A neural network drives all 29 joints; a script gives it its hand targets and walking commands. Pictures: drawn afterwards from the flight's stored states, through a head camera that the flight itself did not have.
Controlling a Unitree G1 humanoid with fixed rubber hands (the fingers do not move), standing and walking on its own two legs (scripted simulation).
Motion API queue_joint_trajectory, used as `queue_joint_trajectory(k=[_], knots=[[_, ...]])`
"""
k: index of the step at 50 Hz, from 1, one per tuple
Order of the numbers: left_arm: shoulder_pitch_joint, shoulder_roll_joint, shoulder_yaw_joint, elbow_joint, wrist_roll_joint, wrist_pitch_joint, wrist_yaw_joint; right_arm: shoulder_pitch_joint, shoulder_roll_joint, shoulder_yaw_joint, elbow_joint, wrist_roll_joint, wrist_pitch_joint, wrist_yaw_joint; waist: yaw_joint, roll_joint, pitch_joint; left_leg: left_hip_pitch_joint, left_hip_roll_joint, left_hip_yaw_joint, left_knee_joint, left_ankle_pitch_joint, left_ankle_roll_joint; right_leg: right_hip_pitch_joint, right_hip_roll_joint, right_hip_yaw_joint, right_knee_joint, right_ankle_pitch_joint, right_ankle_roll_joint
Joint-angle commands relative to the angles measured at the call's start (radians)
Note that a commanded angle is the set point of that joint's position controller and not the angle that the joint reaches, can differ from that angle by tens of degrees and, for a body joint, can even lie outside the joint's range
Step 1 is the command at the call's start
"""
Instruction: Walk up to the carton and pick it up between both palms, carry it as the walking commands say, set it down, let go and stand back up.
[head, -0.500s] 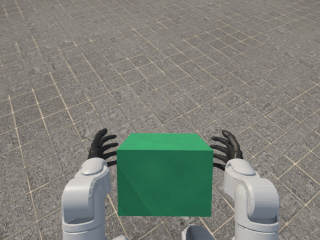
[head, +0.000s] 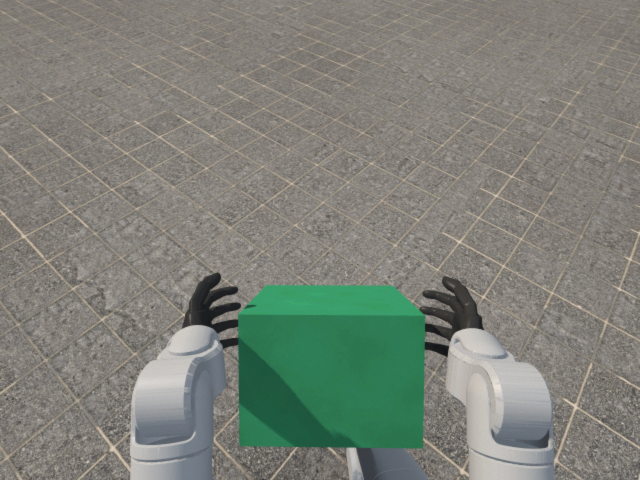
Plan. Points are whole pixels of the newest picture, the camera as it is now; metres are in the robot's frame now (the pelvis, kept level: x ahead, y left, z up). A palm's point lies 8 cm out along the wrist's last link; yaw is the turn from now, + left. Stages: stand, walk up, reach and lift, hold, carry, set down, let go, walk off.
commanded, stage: carry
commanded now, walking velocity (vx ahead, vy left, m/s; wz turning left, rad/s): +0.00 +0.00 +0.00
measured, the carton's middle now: (330, 351) +0.30 -0.02 -0.04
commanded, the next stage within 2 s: none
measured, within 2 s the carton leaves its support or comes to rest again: neither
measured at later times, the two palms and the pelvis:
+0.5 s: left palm out of the picture +0.12 +0.13 +0.09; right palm out of the picture +0.10 -0.16 +0.10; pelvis -0.14 -0.01 +0.00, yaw -1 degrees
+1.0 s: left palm out of the picture +0.01 +0.14 +0.07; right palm out of the picture -0.03 -0.15 +0.07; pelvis -0.26 +0.02 -0.01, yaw -3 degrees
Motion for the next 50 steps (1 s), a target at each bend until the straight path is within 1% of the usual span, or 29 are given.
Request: queue_joint_trajectory(k=[1, 2, 4, 5, 6, 7, 10, 12, 14, 16, 18, 20, 21, 24, 28, 31, 32, 33, 34, 35, 38, 39, 40, 41, 42, 43, 45, 47, 50], knots=[[-0.497, -1.023, -0.57, -0.205, -0.353, -0.026, -0.205, -0.594, 0.974, 0.619, -0.246, 0.382, -0.063, 0.268, 0.048, 0.163, -0.404, 0.134, 0.184, -0.155, -0.217, 0.075, 0.078, 0.262, -0.016, -0.075, -0.306, -0.101, -0.016], [-0.496, -1.011, -0.572, -0.211, -0.365, -0.02, -0.206, -0.56, 0.959, 0.606, -0.241, 0.367, -0.06, 0.26, 0.046, 0.183, -0.421, 0.141, 0.194, -0.165, -0.181, 0.105, 0.091, 0.324, -0.017, -0.074, -0.422, -0.118, -0.013], [-0.49, -0.999, -0.57, -0.199, -0.378, -0.002, -0.208, -0.468, 0.928, 0.569, -0.172, 0.319, -0.044, 0.242, 0.058, 0.082, -0.436, 0.067, 0.155, -0.103, -0.049, 0.126, 0.047, 0.503, -0.08, 0.01, -0.702, -0.005, -0.023], [-0.467, -0.987, -0.565, -0.169, -0.378, 0.009, -0.209, -0.439, 0.905, 0.549, -0.131, 0.289, -0.034, 0.233, 0.063, 0.001, -0.417, -0.071, 0.132, -0.103, 0.014, 0.036, 0.01, 0.587, -0.187, 0.155, -0.715, 0.14, -0.044], [-0.472, -0.954, -0.556, -0.138, -0.372, 0.02, -0.212, -0.41, 0.895, 0.529, -0.104, 0.263, -0.025, 0.227, 0.04, -0.204, -0.385, -0.261, 0.047, -0.061, 0.126, -0.193, -0.052, 0.639, -0.406, 0.441, -0.721, 0.411, -0.093], [-0.494, -0.977, -0.553, -0.108, -0.368, 0.008, -0.217, -0.493, 0.906, 0.572, -0.143, 0.278, -0.029, 0.221, 0.05, -0.279, -0.395, -0.242, 0.04, -0.033, 0.152, -0.298, -0.079, 0.533, -0.43, 0.377, -0.683, 0.473, -0.175], [-0.482, -1.035, -0.52, -0.063, -0.357, 0.011, -0.224, -0.6, 0.952, 0.6, -0.151, 0.327, -0.033, 0.237, 0.054, -0.124, -0.342, -0.099, 0.039, -0.055, 0.234, -0.161, -0.071, 0.331, -0.325, 0.31, -0.746, 0.113, -0.13], [-0.508, -1.039, -0.512, -0.07, -0.348, 0.007, -0.221, -0.611, 0.968, 0.597, -0.138, 0.334, -0.032, 0.245, 0.054, -0.145, -0.319, -0.041, 0.035, -0.034, 0.157, -0.1, -0.065, 0.27, -0.301, 0.258, -0.79, -0.132, -0.101], [-0.526, -1.033, -0.498, -0.082, -0.344, 0.0, -0.216, -0.632, 0.981, 0.603, -0.136, 0.349, -0.029, 0.248, 0.057, -0.191, -0.316, 0.017, 0.015, -0.014, 0.057, -0.103, -0.056, 0.271, -0.276, 0.217, -0.804, -0.216, -0.084], [-0.531, -1.029, -0.489, -0.087, -0.338, -0.004, -0.209, -0.658, 0.991, 0.612, -0.143, 0.368, -0.026, 0.25, 0.055, -0.176, -0.329, 0.093, 0.0, -0.016, -0.081, -0.09, -0.045, 0.277, -0.245, 0.184, -0.776, -0.247, -0.069], [-0.52, -1.022, -0.489, -0.116, -0.344, -0.004, -0.197, -0.688, 1.001, 0.623, -0.193, 0.4, -0.027, 0.25, 0.06, -0.075, -0.355, 0.143, 0.03, -0.073, -0.184, -0.091, -0.026, 0.291, -0.193, 0.134, -0.728, -0.185, -0.039], [-0.551, -1.017, -0.504, -0.096, -0.334, 0.004, -0.204, -0.646, 0.986, 0.58, -0.127, 0.366, -0.032, 0.26, 0.061, 0.109, -0.329, -0.069, 0.106, -0.207, -0.311, -0.452, 0.014, 0.354, -0.122, 0.047, -0.624, -0.265, -0.028], [-0.565, -1.035, -0.513, -0.099, -0.34, 0.003, -0.208, -0.643, 0.99, 0.571, -0.121, 0.361, -0.032, 0.262, 0.066, 0.171, -0.338, -0.142, 0.141, -0.241, -0.39, -0.502, 0.014, 0.418, -0.091, 0.012, -0.509, -0.201, -0.035], [-0.601, -1.067, -0.549, -0.151, -0.372, -0.004, -0.209, -0.628, 1.016, 0.564, -0.135, 0.362, -0.034, 0.264, 0.07, 0.175, -0.371, -0.112, 0.153, -0.18, -0.393, -0.354, 0.004, 0.441, -0.06, -0.044, -0.391, -0.025, -0.056], [-0.58, -1.062, -0.561, -0.106, -0.382, 0.01, -0.222, -0.583, 0.978, 0.531, -0.096, 0.323, -0.032, 0.263, 0.077, 0.177, -0.389, -0.183, 0.141, -0.131, -0.379, -0.532, 0.034, 0.459, -0.042, -0.056, -0.346, -0.093, -0.075], [-0.576, -1.08, -0.548, -0.077, -0.39, 0.014, -0.237, -0.592, 0.975, 0.526, -0.084, 0.306, -0.029, 0.258, 0.093, 0.053, -0.368, -0.278, 0.074, -0.033, -0.235, -0.562, 0.028, 0.456, -0.067, 0.009, -0.406, -0.16, -0.102], [-0.584, -1.081, -0.54, -0.071, -0.391, 0.013, -0.24, -0.6, 0.983, 0.53, -0.083, 0.305, -0.028, 0.256, 0.093, -0.08, -0.34, -0.258, 0.007, 0.031, -0.092, -0.513, 0.017, 0.361, -0.115, 0.113, -0.542, -0.286, -0.117], [-0.6, -1.082, -0.532, -0.065, -0.391, 0.012, -0.241, -0.603, 0.992, 0.538, -0.081, 0.305, -0.029, 0.255, 0.078, -0.277, -0.333, -0.128, -0.084, 0.084, 0.189, -0.407, 0.0, 0.167, -0.206, 0.28, -0.784, -0.455, -0.138], [-0.608, -1.08, -0.527, -0.055, -0.394, 0.016, -0.245, -0.613, 0.999, 0.55, -0.079, 0.307, -0.033, 0.252, 0.052, -0.321, -0.322, -0.013, -0.114, 0.042, 0.391, -0.291, -0.003, -0.004, -0.3, 0.402, -0.939, -0.613, -0.155], [-0.615, -1.074, -0.526, -0.056, -0.397, 0.013, -0.251, -0.618, 1.012, 0.566, -0.084, 0.309, -0.042, 0.248, 0.03, -0.292, -0.329, 0.09, -0.104, 0.02, 0.438, -0.233, 0.006, -0.078, -0.311, 0.37, -0.992, -0.651, -0.122], [-0.586, -1.057, -0.524, -0.029, -0.388, 0.015, -0.257, -0.594, 1.016, 0.558, -0.039, 0.31, -0.044, 0.247, 0.014, -0.266, -0.399, 0.267, -0.127, 0.054, 0.226, -0.246, 0.017, -0.025, -0.165, 0.084, -0.901, -0.439, 0.017], [-0.594, -1.06, -0.53, -0.045, -0.387, 0.011, -0.254, -0.604, 1.024, 0.556, -0.048, 0.32, -0.046, 0.247, 0.012, -0.238, -0.408, 0.231, -0.134, 0.037, 0.102, -0.308, 0.024, 0.062, -0.125, 0.036, -0.823, -0.395, 0.029], [-0.614, -1.066, -0.532, -0.053, -0.389, 0.006, -0.251, -0.629, 1.042, 0.558, -0.06, 0.335, -0.048, 0.246, 0.01, -0.149, -0.406, 0.149, -0.105, -0.041, -0.058, -0.374, 0.04, 0.166, -0.103, 0.014, -0.696, -0.341, 0.018], [-0.619, -1.078, -0.53, -0.048, -0.393, 0.001, -0.249, -0.67, 1.044, 0.558, -0.082, 0.346, -0.052, 0.245, 0.019, 0.1, -0.387, -0.014, 0.064, -0.327, -0.334, -0.541, 0.078, 0.28, -0.057, -0.018, -0.44, -0.189, -0.005], [-0.652, -1.087, -0.541, -0.071, -0.394, -0.012, -0.247, -0.672, 1.034, 0.551, -0.098, 0.351, -0.061, 0.255, 0.025, 0.266, -0.316, -0.204, 0.259, -0.613, -0.496, -0.724, 0.15, 0.235, 0.006, -0.012, -0.181, -0.052, 0.011], [-0.687, -1.098, -0.55, -0.082, -0.391, -0.015, -0.252, -0.687, 1.024, 0.548, -0.104, 0.346, -0.066, 0.266, 0.039, 0.309, -0.248, -0.387, 0.293, -0.598, -0.59, -0.819, 0.196, 0.287, 0.018, -0.017, 0.032, -0.018, 0.003], [-0.654, -1.111, -0.544, -0.074, -0.383, -0.027, -0.24, -0.715, 1.049, 0.565, -0.127, 0.365, -0.062, 0.275, 0.068, 0.209, -0.316, -0.299, 0.186, -0.357, -0.534, -0.538, 0.088, 0.31, 0.016, -0.012, 0.118, -0.003, -0.056], [-0.618, -1.118, -0.535, -0.094, -0.367, -0.038, -0.232, -0.719, 1.085, 0.609, -0.148, 0.397, -0.07, 0.285, 0.065, 0.112, -0.394, -0.031, 0.122, -0.248, -0.386, -0.178, 0.041, 0.252, -0.025, -0.014, -0.12, 0.007, -0.079], [-0.586, -1.111, -0.537, -0.12, -0.357, -0.043, -0.228, -0.678, 1.08, 0.626, -0.164, 0.394, -0.083, 0.286, 0.059, 0.099, -0.487, 0.162, 0.114, -0.272, -0.254, 0.014, 0.084, 0.389, -0.029, -0.004, -0.554, -0.072, -0.083]])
